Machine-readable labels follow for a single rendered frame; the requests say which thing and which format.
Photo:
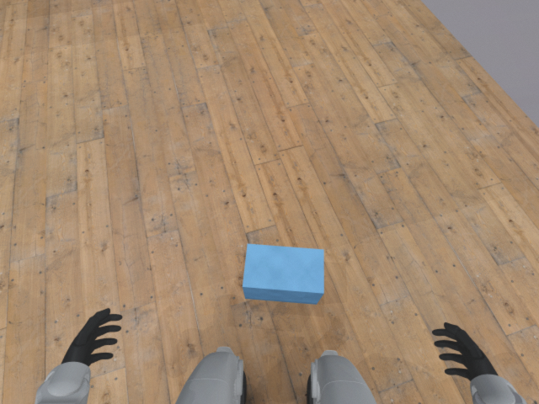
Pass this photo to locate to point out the right robot thigh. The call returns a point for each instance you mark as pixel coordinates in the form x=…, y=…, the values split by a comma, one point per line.
x=335, y=380

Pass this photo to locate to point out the carton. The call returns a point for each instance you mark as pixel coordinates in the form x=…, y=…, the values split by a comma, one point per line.
x=287, y=274

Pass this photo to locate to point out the left robot thigh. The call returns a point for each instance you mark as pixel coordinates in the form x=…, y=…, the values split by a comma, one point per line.
x=216, y=379

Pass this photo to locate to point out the robot right forearm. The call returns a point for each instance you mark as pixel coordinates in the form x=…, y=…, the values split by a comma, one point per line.
x=493, y=389

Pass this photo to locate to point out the robot thigh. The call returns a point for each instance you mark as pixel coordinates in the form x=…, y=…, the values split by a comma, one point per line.
x=335, y=380
x=216, y=379

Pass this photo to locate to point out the robot left forearm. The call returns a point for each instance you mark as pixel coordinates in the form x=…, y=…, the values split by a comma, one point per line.
x=67, y=383

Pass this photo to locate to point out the robot right hand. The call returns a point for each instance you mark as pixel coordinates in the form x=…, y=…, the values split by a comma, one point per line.
x=472, y=357

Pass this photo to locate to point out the robot left hand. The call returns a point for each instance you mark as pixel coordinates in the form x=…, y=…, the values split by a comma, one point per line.
x=84, y=343

